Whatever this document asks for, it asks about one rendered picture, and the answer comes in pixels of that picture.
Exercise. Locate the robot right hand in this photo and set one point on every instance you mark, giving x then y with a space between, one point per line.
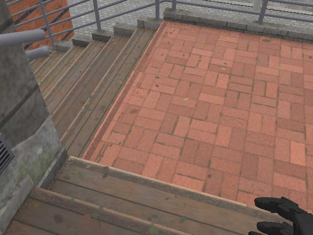
302 221

